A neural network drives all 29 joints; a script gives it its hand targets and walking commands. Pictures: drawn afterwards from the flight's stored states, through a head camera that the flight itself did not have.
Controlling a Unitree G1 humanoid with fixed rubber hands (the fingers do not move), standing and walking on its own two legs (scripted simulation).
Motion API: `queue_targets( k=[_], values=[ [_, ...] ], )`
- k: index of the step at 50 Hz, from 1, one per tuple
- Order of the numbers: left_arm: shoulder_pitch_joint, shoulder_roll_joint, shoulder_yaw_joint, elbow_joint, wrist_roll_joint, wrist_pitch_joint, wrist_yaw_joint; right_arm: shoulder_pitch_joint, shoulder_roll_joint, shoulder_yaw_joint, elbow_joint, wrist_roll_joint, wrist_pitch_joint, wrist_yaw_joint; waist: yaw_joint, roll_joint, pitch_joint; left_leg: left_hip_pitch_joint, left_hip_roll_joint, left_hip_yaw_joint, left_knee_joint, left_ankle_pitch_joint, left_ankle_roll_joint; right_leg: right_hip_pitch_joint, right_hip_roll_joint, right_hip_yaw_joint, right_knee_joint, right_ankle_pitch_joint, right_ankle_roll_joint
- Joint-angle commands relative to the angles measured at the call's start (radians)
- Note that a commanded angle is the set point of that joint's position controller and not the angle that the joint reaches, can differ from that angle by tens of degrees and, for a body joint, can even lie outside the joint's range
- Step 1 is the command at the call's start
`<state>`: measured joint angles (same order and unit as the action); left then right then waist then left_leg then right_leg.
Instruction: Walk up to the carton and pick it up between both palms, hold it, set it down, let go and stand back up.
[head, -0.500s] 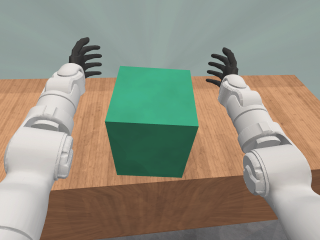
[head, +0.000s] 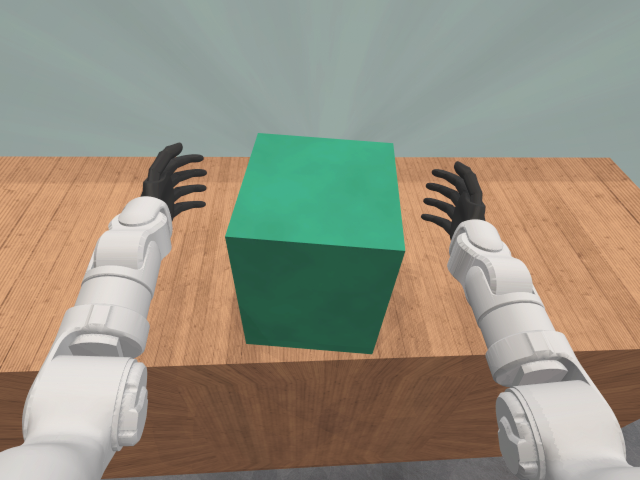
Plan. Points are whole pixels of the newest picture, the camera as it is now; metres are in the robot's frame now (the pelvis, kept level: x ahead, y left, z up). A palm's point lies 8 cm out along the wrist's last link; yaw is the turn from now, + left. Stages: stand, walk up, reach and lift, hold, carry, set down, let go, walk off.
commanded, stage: set down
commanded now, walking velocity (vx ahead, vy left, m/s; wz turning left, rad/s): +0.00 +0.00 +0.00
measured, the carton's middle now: (316, 247) +0.44 +0.01 +0.03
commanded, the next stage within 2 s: none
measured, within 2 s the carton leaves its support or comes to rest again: neither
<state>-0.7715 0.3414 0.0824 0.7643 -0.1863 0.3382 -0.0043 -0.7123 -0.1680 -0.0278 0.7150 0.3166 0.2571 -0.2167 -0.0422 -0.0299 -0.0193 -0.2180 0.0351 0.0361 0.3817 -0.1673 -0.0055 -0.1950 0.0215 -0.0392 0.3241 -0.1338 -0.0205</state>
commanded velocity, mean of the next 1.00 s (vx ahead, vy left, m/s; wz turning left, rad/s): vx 0.00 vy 0.00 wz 0.00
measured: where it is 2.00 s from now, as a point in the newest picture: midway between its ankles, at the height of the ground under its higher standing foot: outside the picture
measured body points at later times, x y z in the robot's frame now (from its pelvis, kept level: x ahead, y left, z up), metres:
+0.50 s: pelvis +0.00 +0.01 +0.00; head +0.00 +0.03 +0.45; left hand +0.37 +0.22 +0.09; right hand +0.34 -0.18 +0.09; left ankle +0.02 +0.12 -0.75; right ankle +0.02 -0.11 -0.75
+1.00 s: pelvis +0.01 +0.02 +0.00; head +0.01 +0.03 +0.45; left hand +0.29 +0.24 +0.04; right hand +0.27 -0.18 +0.05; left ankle +0.02 +0.12 -0.75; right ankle +0.02 -0.11 -0.75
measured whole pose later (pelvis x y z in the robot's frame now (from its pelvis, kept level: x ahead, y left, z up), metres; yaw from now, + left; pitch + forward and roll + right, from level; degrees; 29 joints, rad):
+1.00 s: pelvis +0.01 +0.02 +0.00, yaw -1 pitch -4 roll -1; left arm -0.01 0.26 0.04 0.13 -0.19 0.22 -0.04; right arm 0.08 -0.09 -0.03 0.05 0.19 0.16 -0.15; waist 0.03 -0.02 0.06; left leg -0.10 0.01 0.06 0.35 -0.18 0.02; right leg -0.09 0.01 0.00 0.31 -0.15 0.00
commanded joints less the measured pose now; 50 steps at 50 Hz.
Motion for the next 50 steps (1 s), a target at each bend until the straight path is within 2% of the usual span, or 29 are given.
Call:
queue_targets(
  k=[1, 5, 12, 21, 22, 23, 24, 25, 27, 28, 30, 33, 38, 39, 45, 50],
  values=[
    [-0.439, 0.169, 0.046, -0.314, -0.009, -0.035, -0.004, -0.404, -0.11, -0.055, -0.304, -0.038, -0.04, -0.009, -0.007, 0.06, -0.51, 0.14, -0.06, 0.03, -0.006, 0.186, -0.007, 0.213, 0.02, 0.012, 0.009, 0.212, 0.049],
    [-0.317, 0.146, 0.064, -0.372, 0.013, 0.011, -0.02, -0.274, -0.092, -0.054, -0.335, -0.043, -0.018, -0.019, -0.012, 0.08, -0.443, 0.153, -0.057, 0.031, -0.012, 0.203, -0.021, 0.236, 0.022, 0.005, 0.005, 0.216, 0.05],
    [-0.129, 0.084, 0.076, -0.484, 0.045, 0.07, -0.036, -0.097, -0.066, -0.053, -0.43, -0.056, -0.005, -0.019, -0.005, 0.079, -0.278, 0.173, -0.047, 0.023, -0.033, 0.192, -0.031, 0.21, 0.033, -0.009, -0.021, 0.142, 0.04],
    [0.063, 0.053, 0.066, -0.676, 0.031, 0.034, -0.027, 0.098, -0.062, -0.057, -0.632, -0.08, -0.061, 0.02, 0.018, 0.075, -0.267, 0.194, -0.04, 0.02, -0.031, 0.222, -0.037, 0.179, 0.033, -0.001, -0.017, 0.119, 0.027],
    [-0.216, 0.137, 0.051, -0.574, -0.005, 0.032, -0.043, -0.136, -0.059, -0.092, -0.619, -0.119, -0.038, 0.002, -0.039, 0.03, -0.282, 0.077, -0.063, 0.026, -0.042, 0.067, -0.002, 0.195, -0.002, 0.032, -0.023, 0.122, 0.041],
    [0.012, 0.092, 0.073, -0.648, 0.007, 0.02, -0.037, 0.061, -0.025, -0.039, -0.664, -0.09, -0.032, 0.005, 0.022, 0.022, -0.296, 0.095, -0.056, 0.026, -0.062, 0.096, 0.007, 0.27, -0.003, 0.039, 0.002, 0.205, 0.04],
    [-0.044, 0.113, 0.066, -0.676, 0.002, 0.011, -0.037, 0.019, -0.037, -0.051, -0.688, -0.086, -0.034, 0.001, 0.009, 0.031, -0.337, 0.096, -0.056, 0.026, -0.064, 0.094, 0.006, 0.271, -0.005, 0.039, 0.007, 0.227, 0.046],
    [0.005, 0.101, 0.067, -0.708, 0.0, 0.004, -0.033, 0.073, -0.03, -0.033, -0.701, -0.076, -0.037, 0.004, 0.026, 0.049, -0.352, 0.109, -0.053, 0.024, -0.058, 0.135, 0.0, 0.283, -0.004, 0.04, 0.016, 0.248, 0.043],
    [0.125, 0.082, 0.074, -0.729, 0.021, 0.01, -0.043, 0.194, -0.033, -0.009, -0.697, -0.06, -0.039, 0.006, 0.021, 0.063, -0.352, 0.18, -0.05, 0.018, -0.042, 0.256, -0.014, 0.298, 0.004, 0.039, 0.007, 0.312, 0.037],
    [0.168, 0.075, 0.084, -0.729, 0.034, 0.017, -0.052, 0.23, -0.041, -0.003, -0.699, -0.056, -0.04, 0.005, 0.029, 0.071, -0.323, 0.194, -0.05, 0.018, -0.04, 0.285, -0.019, 0.292, 0.005, 0.042, -0.001, 0.318, 0.034],
    [0.237, 0.052, 0.085, -0.72, 0.051, 0.026, -0.067, 0.291, -0.042, -0.002, -0.685, -0.056, -0.041, 0.002, 0.029, 0.076, -0.248, 0.205, -0.046, 0.015, -0.054, 0.268, -0.023, 0.259, 0.009, 0.041, -0.023, 0.256, 0.025],
    [0.3, 0.028, 0.07, -0.75, 0.045, 0.025, -0.07, 0.35, -0.04, -0.021, -0.723, -0.071, -0.051, 0.006, 0.035, 0.071, -0.17, 0.209, -0.034, 0.015, -0.069, 0.218, -0.022, 0.195, 0.016, 0.032, -0.052, 0.127, 0.007],
    [0.365, 0.009, 0.046, -0.78, 0.038, -0.022, -0.058, 0.423, -0.03, -0.036, -0.775, -0.1, -0.08, 0.03, 0.042, 0.07, -0.121, 0.186, -0.023, 0.01, -0.086, 0.147, -0.02, 0.168, 0.012, 0.032, -0.059, 0.053, -0.005],
    [0.41, 0.008, 0.049, -0.794, 0.039, -0.038, -0.055, 0.466, -0.024, -0.027, -0.795, -0.102, -0.092, 0.037, 0.054, 0.067, -0.123, 0.186, -0.022, 0.01, -0.086, 0.152, -0.019, 0.178, 0.01, 0.035, -0.057, 0.056, -0.007],
    [0.47, 0.031, 0.014, -0.838, -0.004, -0.146, -0.032, 0.548, -0.003, -0.035, -0.859, -0.131, -0.141, 0.065, 0.065, 0.076, -0.139, 0.148, -0.013, 0.001, -0.093, 0.095, -0.014, 0.163, -0.005, 0.056, -0.05, 0.01, -0.014],
    [0.599, 0.038, -0.011, -0.824, -0.02, -0.233, -0.034, 0.683, 0.017, -0.023, -0.853, -0.144, -0.18, 0.074, 0.067, 0.071, -0.139, 0.15, -0.009, -0.01, -0.087, 0.13, -0.011, 0.175, -0.015, 0.076, -0.055, 0.015, -0.019]
  ],
)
